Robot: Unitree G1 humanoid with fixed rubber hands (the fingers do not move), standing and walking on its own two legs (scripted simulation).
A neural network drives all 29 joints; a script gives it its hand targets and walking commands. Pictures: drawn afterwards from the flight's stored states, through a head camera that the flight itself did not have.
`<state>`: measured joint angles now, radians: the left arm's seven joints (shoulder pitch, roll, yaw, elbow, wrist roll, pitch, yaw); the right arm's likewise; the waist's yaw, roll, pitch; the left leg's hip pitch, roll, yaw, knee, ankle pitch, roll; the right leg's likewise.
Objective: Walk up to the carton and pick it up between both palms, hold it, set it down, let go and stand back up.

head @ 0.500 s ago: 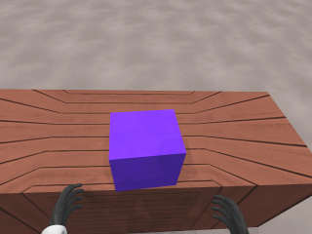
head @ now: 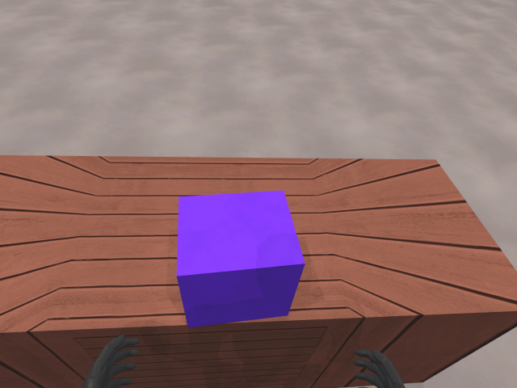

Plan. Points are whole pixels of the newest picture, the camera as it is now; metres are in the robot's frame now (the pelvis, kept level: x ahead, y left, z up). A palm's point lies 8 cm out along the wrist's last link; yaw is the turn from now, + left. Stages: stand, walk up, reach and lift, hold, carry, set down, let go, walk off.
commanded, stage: set down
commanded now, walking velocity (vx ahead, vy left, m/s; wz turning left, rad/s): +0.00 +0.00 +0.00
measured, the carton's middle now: (235, 259) +0.39 +0.06 -0.07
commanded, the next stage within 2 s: let go in 0.24 s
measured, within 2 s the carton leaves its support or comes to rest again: neither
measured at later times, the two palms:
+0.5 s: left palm (110, 385) +0.16 +0.22 -0.08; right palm out of the picture +0.14 -0.23 -0.08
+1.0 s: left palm out of the picture +0.09 +0.25 -0.11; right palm out of the picture +0.08 -0.25 -0.11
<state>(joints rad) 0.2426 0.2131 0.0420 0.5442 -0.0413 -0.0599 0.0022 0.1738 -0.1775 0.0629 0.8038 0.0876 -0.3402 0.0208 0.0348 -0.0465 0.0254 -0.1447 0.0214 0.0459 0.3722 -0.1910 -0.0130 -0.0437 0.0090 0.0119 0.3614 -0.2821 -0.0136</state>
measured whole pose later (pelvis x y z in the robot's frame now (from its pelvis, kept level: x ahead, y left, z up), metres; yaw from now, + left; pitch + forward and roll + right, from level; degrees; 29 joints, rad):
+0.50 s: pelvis -0.01 +0.00 +0.00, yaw -1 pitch -2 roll +0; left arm 0.19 0.20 0.01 0.52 0.00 0.10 0.00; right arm 0.16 -0.18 -0.01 0.79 -0.01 -0.24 0.01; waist 0.00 -0.03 0.05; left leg -0.14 0.02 0.05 0.36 -0.18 -0.01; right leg -0.05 0.01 0.02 0.36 -0.27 -0.01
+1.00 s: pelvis -0.01 +0.00 -0.01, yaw +0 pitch -3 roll +0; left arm 0.29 0.26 0.00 0.72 0.01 -0.02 0.01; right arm 0.26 -0.23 -0.02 0.81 -0.02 -0.03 -0.02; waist 0.00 -0.01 -0.01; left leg -0.20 0.04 0.03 0.47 -0.23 -0.01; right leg -0.09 0.02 0.00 0.43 -0.30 -0.01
